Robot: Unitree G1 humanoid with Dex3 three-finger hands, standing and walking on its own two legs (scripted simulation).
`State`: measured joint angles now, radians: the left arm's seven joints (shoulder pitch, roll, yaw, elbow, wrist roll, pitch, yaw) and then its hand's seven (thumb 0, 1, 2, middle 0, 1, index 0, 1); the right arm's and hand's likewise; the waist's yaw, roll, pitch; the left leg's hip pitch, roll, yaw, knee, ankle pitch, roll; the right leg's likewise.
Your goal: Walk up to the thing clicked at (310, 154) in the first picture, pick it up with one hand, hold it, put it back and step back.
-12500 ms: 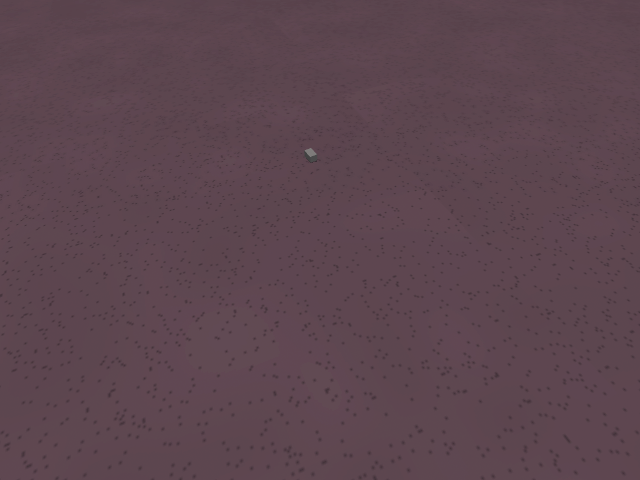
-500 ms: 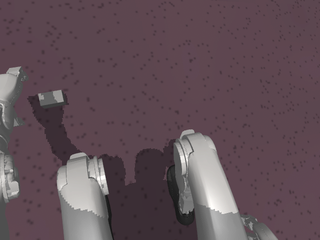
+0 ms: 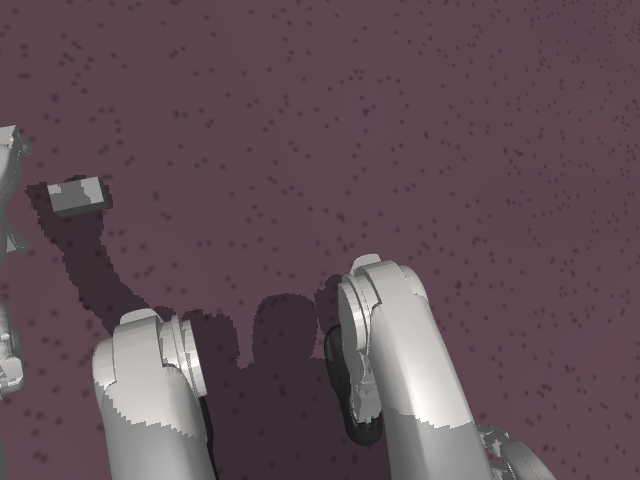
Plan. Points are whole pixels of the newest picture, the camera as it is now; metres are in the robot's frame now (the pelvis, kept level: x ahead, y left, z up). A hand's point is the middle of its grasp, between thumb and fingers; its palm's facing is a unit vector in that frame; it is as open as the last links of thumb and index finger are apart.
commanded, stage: rise first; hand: left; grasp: from above
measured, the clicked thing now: (79, 197) +0.51 +0.27 -0.31
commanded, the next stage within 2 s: approach in 1.44 s
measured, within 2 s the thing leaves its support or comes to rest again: neither
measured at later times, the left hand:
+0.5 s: hand (12, 207) +0.47 +0.31 -0.20, palm faces -0.44 -0.08 -0.89, open 12.8 cm
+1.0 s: hand (7, 206) +0.47 +0.31 -0.18, palm faces -0.45 -0.08 -0.89, open 12.4 cm
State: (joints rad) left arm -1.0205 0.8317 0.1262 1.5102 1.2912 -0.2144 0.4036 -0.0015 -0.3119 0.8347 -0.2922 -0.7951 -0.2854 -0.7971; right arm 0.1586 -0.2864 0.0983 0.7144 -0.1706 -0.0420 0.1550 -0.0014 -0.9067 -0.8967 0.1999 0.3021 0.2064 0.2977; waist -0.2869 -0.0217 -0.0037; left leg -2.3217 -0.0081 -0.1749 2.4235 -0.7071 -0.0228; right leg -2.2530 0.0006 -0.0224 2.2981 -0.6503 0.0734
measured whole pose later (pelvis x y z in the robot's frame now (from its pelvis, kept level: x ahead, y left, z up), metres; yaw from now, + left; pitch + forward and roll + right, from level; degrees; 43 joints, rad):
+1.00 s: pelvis +0.00 +0.00 +0.00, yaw +0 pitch +34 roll -10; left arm -1.01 0.82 0.11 1.50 1.28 -0.19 0.39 0.00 -0.23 0.78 -0.38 -0.70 -0.36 -0.71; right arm 0.18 -0.29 0.11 0.70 -0.16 -0.07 0.18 0.00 -0.91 -0.90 0.20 0.30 0.21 0.30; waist -0.30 -0.01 0.00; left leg -2.33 -0.01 -0.18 2.43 -0.69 -0.02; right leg -2.26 0.00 -0.03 2.30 -0.64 0.07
